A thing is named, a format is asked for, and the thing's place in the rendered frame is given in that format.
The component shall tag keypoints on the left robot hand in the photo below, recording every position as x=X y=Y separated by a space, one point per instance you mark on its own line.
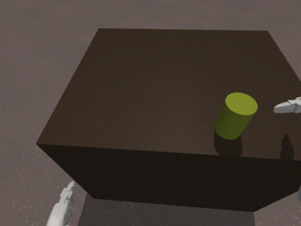
x=61 y=211

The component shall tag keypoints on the right robot hand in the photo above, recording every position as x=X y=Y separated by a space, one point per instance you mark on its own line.
x=289 y=106

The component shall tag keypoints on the can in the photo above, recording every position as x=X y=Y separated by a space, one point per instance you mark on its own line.
x=235 y=114

